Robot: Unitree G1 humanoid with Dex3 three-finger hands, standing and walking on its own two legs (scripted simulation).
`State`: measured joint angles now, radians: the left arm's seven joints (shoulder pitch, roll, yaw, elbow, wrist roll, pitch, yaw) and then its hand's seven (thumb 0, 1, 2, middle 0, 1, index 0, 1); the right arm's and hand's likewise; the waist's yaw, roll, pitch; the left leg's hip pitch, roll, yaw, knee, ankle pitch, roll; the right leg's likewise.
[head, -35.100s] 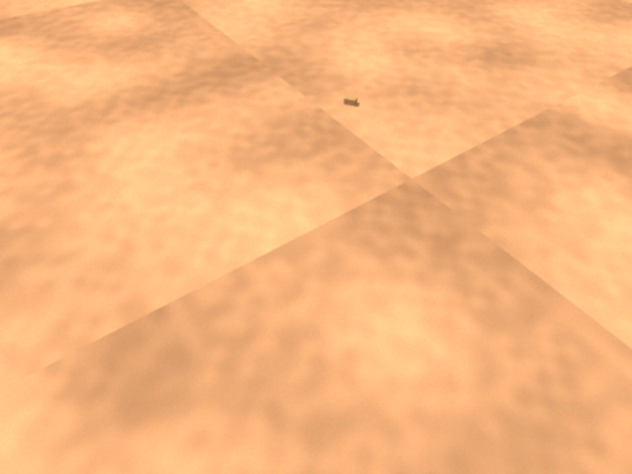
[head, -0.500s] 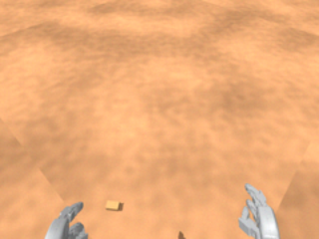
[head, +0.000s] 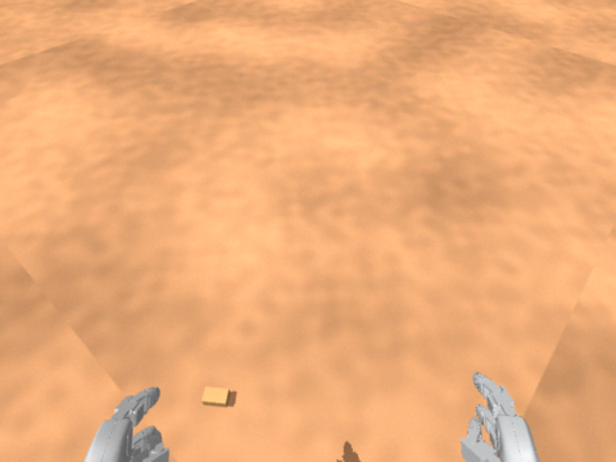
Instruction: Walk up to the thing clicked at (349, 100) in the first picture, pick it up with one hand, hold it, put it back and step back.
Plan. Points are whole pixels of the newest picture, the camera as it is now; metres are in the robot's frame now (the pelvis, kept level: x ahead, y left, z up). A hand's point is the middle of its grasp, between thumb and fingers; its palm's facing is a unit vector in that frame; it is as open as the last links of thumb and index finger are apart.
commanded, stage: home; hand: left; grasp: from above
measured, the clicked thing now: (216, 396) +0.44 +0.26 -0.70
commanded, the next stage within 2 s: stand in 1.28 s
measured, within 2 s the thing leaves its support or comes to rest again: neither
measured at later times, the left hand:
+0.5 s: hand (165, 455) +0.17 +0.18 -0.05, palm faces +0.04 -0.98 -0.20, open 7.4 cm
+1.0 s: hand (165, 456) +0.17 +0.18 -0.05, palm faces +0.04 -0.98 -0.20, open 7.4 cm
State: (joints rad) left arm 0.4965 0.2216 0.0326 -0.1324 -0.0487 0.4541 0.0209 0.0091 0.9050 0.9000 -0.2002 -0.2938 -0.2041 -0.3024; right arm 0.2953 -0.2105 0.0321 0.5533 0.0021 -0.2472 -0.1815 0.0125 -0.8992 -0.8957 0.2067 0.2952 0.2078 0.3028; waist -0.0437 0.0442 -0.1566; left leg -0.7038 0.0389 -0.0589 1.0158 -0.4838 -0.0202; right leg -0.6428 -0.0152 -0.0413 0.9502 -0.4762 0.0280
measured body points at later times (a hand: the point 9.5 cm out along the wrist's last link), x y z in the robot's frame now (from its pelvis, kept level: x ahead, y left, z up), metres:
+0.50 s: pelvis +0.01 +0.00 +0.00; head +0.02 +0.00 +0.45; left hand +0.16 +0.23 -0.03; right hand +0.17 -0.24 -0.06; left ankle +0.01 +0.13 -0.68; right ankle +0.00 -0.14 -0.68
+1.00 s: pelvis +0.00 +0.00 +0.00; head +0.02 +0.01 +0.45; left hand +0.16 +0.23 -0.03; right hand +0.16 -0.25 -0.06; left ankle +0.01 +0.13 -0.68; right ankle +0.00 -0.14 -0.68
